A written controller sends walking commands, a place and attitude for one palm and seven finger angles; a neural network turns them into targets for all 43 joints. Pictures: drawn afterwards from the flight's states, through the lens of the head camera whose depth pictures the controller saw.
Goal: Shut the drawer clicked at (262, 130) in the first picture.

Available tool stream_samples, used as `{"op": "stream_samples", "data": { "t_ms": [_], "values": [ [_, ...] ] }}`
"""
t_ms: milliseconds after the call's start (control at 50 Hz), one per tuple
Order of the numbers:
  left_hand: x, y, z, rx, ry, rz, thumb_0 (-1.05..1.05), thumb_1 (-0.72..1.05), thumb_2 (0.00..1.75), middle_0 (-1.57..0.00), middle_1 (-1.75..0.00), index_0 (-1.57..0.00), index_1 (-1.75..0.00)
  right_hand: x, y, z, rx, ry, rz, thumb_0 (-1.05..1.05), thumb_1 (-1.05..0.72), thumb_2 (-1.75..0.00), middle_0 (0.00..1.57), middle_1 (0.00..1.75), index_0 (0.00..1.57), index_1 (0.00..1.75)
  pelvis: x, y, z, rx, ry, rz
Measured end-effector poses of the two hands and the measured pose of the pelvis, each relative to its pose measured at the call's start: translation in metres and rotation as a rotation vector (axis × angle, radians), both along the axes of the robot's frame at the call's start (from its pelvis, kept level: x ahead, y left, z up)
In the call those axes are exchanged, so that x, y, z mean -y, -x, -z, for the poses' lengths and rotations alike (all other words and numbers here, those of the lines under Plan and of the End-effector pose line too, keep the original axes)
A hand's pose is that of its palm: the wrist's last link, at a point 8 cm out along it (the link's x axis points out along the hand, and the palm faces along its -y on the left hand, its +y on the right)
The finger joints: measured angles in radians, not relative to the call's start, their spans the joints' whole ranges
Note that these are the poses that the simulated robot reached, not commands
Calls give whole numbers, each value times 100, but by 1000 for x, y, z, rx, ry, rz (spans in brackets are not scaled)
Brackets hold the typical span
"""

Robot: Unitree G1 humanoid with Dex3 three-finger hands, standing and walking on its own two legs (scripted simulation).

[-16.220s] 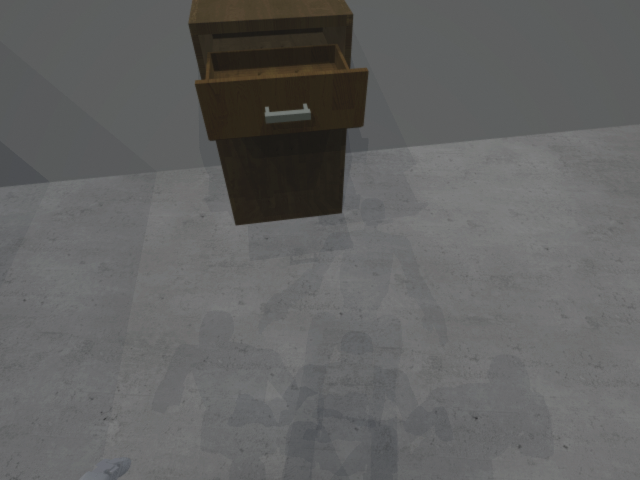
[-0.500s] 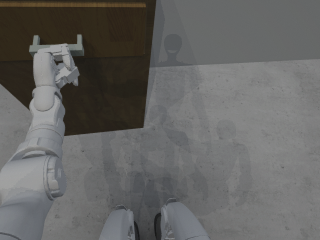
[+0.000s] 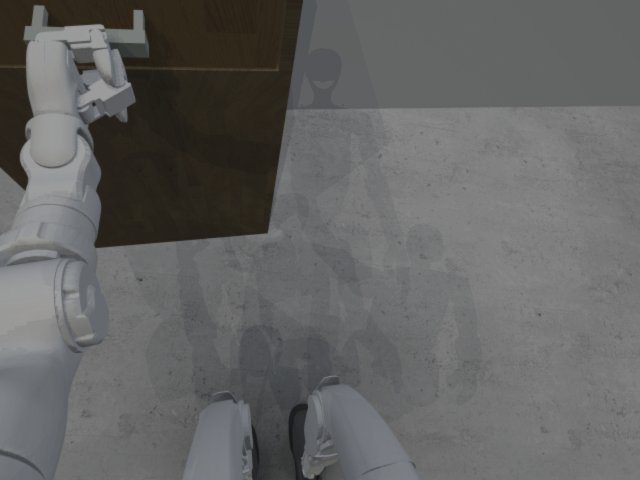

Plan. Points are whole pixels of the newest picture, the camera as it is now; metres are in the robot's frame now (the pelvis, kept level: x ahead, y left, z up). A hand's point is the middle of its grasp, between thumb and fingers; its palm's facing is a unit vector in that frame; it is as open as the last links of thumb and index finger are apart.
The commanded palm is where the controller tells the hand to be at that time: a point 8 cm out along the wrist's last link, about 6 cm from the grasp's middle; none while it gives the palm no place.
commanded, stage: pull the fist back off the drawer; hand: left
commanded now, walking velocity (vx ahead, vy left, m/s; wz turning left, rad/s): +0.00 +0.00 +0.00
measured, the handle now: (90, 29) +0.63 +0.19 +0.06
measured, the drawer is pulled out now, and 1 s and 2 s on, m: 0.00 0.00 0.00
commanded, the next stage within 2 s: draw the hand back to the body in 0.68 s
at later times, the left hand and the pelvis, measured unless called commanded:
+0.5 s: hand (124, 84) +0.56 +0.16 +0.06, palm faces +0.06 -1.00 -0.03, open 3.1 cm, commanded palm +0.53 +0.18 +0.06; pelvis +0.00 +0.01 +0.01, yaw -2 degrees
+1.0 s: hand (94, 114) +0.49 +0.17 +0.10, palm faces +0.03 -1.00 -0.06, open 3.3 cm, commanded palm +0.45 +0.22 +0.11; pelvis +0.06 +0.01 +0.06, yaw -2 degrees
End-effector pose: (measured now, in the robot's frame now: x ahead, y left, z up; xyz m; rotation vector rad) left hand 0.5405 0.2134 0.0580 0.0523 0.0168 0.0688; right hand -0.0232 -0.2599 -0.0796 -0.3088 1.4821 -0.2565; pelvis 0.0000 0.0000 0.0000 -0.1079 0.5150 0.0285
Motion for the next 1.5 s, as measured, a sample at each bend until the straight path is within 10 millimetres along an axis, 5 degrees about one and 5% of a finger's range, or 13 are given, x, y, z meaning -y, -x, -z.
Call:
{"op": "stream_samples", "data": {
  "t_ms": [260,420,560,860,1060,1240,1500],
  "values": [
    [0,1,-5,-19,-1,10,2,67,97,-140,-160,-140,-160,-6,27,-3,-2,-11,18,0,-91,-90,20,30,20,30,-2,11,2,4,5,11],
    [2,3,-3,-8,25,13,2,73,93,-140,-160,-140,-160,-15,26,-1,-6,-43,42,0,-91,-90,20,30,20,30,-6,5,-1,10,-3,31],
    [5,8,-4,4,21,12,2,82,90,-140,-160,-140,-160,-20,1,-2,13,-74,52,0,-91,-90,20,30,20,30,-10,-11,-10,20,-12,42],
    [2,22,-7,37,19,-7,2,89,90,-140,-160,-140,-159,-11,-86,-7,118,-89,17,0,-91,-90,20,30,20,30,-8,-45,-26,48,-29,47],
    [-18,94,-53,11,13,12,2,90,90,-140,-160,-140,-159,-20,-149,-39,295,-150,-7,0,-91,-90,20,30,20,30,-7,-69,-64,160,-47,50],
    [-23,148,-89,59,0,41,2,90,90,-140,-160,-140,-160,-17,-212,-66,528,-125,-110,1,-91,-90,20,30,20,30,-7,-66,-76,254,-55,15],
    [-39,227,-141,-18,-201,-110,2,89,90,-140,-160,-140,-159,-39,-247,-109,723,-152,-157,1,-91,-90,20,30,20,30,-2,-54,-103,437,-83,17]
  ]
}}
